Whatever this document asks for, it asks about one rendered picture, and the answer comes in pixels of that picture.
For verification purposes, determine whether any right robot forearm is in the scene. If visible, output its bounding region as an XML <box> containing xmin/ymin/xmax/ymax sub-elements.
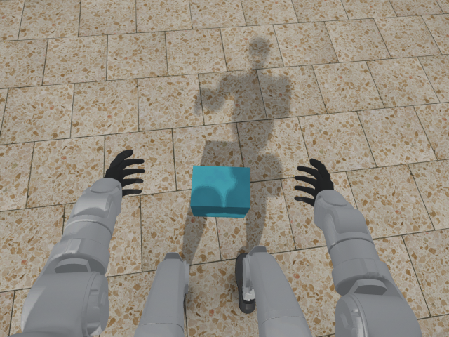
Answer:
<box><xmin>314</xmin><ymin>190</ymin><xmax>422</xmax><ymax>337</ymax></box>

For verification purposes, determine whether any carton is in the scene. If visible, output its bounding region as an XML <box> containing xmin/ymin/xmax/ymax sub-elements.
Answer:
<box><xmin>190</xmin><ymin>166</ymin><xmax>250</xmax><ymax>218</ymax></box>

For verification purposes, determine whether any robot left hand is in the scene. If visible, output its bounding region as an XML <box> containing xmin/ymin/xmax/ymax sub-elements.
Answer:
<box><xmin>104</xmin><ymin>150</ymin><xmax>145</xmax><ymax>197</ymax></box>

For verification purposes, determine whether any robot right foot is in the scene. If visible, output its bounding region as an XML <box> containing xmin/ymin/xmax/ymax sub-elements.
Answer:
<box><xmin>235</xmin><ymin>253</ymin><xmax>255</xmax><ymax>314</ymax></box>

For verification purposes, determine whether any robot right hand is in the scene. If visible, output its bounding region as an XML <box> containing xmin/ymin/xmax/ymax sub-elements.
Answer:
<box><xmin>294</xmin><ymin>158</ymin><xmax>334</xmax><ymax>207</ymax></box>

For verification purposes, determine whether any robot left upper arm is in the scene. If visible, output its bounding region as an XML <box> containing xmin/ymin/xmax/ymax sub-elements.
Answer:
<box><xmin>7</xmin><ymin>271</ymin><xmax>109</xmax><ymax>337</ymax></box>

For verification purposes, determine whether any robot right upper arm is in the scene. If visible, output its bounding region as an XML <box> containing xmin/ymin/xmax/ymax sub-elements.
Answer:
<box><xmin>335</xmin><ymin>293</ymin><xmax>421</xmax><ymax>337</ymax></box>

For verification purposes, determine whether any left robot thigh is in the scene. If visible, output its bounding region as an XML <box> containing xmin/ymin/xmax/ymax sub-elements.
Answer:
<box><xmin>134</xmin><ymin>258</ymin><xmax>189</xmax><ymax>337</ymax></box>

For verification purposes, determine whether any left robot forearm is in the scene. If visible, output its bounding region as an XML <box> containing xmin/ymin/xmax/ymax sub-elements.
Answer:
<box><xmin>21</xmin><ymin>178</ymin><xmax>122</xmax><ymax>332</ymax></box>

